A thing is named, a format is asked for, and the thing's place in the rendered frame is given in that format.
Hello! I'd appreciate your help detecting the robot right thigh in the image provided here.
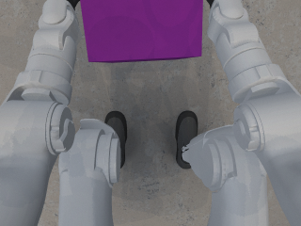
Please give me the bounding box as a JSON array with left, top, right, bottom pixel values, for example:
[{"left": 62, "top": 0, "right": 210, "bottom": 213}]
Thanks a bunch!
[{"left": 198, "top": 134, "right": 269, "bottom": 226}]

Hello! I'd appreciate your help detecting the right robot foot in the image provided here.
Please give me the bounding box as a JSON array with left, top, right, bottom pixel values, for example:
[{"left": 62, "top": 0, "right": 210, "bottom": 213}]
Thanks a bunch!
[{"left": 175, "top": 110, "right": 198, "bottom": 170}]

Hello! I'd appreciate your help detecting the robot left forearm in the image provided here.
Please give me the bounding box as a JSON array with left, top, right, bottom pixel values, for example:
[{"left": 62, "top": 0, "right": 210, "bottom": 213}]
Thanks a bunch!
[{"left": 0, "top": 0, "right": 82, "bottom": 107}]

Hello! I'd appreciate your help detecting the left robot upper arm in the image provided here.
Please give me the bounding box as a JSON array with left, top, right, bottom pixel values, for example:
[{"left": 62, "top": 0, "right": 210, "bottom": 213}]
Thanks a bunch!
[{"left": 0, "top": 100, "right": 75, "bottom": 226}]

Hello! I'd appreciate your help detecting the left robot hand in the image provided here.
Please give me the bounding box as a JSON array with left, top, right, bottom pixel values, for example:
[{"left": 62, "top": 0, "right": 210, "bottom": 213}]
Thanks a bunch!
[{"left": 67, "top": 0, "right": 80, "bottom": 11}]

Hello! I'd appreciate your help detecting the robot right forearm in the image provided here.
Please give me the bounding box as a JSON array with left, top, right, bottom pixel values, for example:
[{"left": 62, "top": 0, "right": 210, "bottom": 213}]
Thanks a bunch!
[{"left": 207, "top": 0, "right": 301, "bottom": 104}]

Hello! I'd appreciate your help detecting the right robot upper arm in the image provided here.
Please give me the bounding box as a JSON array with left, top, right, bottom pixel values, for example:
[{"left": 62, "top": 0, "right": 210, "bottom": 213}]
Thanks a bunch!
[{"left": 232, "top": 91, "right": 301, "bottom": 226}]

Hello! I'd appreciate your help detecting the carton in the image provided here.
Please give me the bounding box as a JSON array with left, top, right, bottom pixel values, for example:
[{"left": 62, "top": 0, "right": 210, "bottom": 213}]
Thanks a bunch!
[{"left": 80, "top": 0, "right": 203, "bottom": 63}]

